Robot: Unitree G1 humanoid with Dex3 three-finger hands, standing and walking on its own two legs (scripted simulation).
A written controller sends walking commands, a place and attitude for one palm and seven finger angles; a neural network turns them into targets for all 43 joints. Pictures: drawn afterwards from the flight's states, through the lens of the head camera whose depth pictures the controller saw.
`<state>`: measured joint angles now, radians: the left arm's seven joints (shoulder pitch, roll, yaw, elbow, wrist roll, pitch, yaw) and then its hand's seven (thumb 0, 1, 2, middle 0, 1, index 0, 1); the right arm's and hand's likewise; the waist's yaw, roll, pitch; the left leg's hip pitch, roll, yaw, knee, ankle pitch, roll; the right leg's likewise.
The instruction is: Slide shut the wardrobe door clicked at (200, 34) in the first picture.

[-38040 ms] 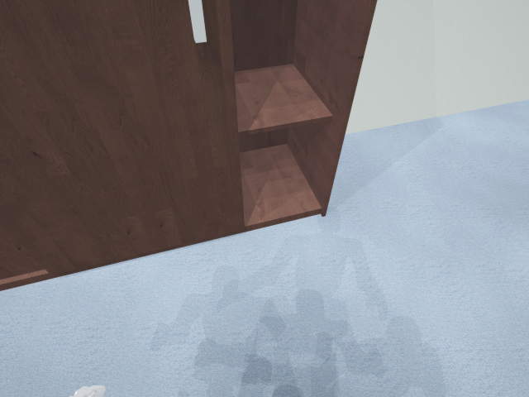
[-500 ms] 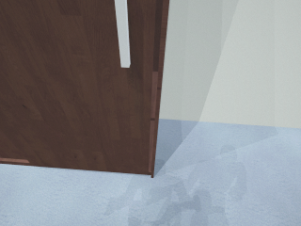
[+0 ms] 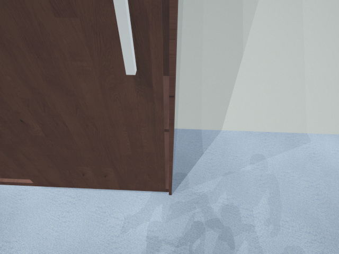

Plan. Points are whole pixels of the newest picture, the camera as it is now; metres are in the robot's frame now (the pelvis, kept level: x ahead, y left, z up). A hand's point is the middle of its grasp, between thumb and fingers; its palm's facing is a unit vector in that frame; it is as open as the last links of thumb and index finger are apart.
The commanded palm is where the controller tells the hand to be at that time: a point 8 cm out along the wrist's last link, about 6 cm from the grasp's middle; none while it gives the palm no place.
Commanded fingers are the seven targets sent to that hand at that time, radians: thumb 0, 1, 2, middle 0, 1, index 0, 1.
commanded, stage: come to a stop and stand still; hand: left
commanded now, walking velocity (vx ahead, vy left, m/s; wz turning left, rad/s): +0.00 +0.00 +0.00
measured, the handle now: (126, 28) +0.59 +0.14 +0.26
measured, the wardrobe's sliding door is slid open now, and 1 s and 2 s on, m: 0.02 0.02 0.02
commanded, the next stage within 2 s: look again from close up in 0.32 s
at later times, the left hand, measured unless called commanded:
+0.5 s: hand out of the picture +0.07 +0.22 -0.16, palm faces +0.00 -0.96 -0.28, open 7.4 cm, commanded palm none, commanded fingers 0.00 0.90 0.90 -0.20 -0.30 -0.20 -0.30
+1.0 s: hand out of the picture +0.08 +0.23 -0.16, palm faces +0.01 -0.96 -0.28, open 7.4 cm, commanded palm none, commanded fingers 0.00 0.90 0.90 -0.20 -0.30 -0.20 -0.30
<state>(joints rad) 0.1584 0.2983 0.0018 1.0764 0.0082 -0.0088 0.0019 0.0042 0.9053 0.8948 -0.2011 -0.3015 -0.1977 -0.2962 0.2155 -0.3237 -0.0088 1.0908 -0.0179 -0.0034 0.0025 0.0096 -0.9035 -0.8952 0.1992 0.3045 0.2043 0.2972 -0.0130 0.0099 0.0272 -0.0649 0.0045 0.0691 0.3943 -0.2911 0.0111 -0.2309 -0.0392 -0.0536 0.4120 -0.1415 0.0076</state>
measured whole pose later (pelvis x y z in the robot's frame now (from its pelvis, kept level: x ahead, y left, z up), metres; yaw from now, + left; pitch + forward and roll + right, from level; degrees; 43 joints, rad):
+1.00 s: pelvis +0.02 +0.00 +0.00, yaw +1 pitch -1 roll -1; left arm 0.14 0.29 0.00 1.11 0.01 -0.01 0.00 0.00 0.91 0.89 -0.20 -0.30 -0.20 -0.30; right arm 0.16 -0.30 0.00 1.13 -0.01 -0.02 -0.01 0.01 -0.90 -0.90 0.20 0.30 0.21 0.30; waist 0.00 -0.01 0.03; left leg -0.01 0.01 0.05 0.32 -0.28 0.01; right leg -0.17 -0.03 -0.08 0.35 -0.15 0.01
